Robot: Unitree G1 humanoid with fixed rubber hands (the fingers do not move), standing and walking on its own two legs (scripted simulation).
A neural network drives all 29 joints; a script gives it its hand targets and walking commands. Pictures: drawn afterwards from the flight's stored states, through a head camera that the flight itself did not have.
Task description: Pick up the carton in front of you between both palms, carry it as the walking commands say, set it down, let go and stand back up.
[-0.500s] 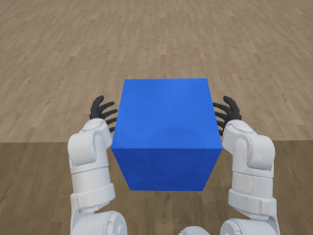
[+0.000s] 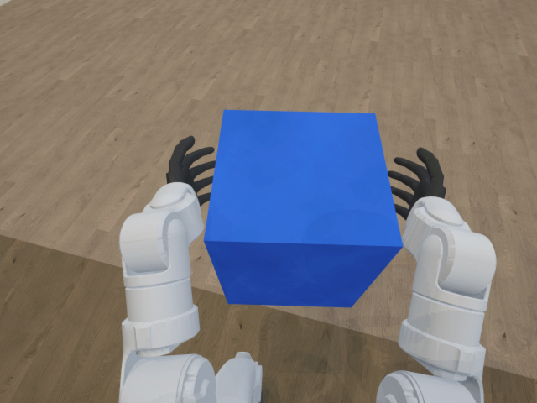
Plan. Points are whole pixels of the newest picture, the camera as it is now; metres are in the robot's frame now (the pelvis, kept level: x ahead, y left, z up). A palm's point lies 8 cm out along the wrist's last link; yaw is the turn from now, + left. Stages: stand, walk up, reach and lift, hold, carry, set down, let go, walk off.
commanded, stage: carry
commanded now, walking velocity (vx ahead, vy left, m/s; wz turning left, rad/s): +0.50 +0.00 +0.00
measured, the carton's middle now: (293, 218) +0.38 +0.04 +0.06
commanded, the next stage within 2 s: none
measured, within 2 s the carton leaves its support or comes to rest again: neither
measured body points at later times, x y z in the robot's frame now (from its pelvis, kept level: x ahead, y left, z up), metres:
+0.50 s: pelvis +0.33 +0.00 +0.04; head +0.34 +0.00 +0.49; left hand +0.70 +0.15 +0.19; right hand +0.69 -0.16 +0.19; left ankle +0.24 +0.11 -0.70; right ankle +0.45 -0.10 -0.67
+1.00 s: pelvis +0.64 +0.02 +0.07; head +0.64 +0.03 +0.52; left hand +1.01 +0.17 +0.21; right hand +0.98 -0.15 +0.21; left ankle +0.66 +0.10 -0.66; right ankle +0.54 -0.08 -0.57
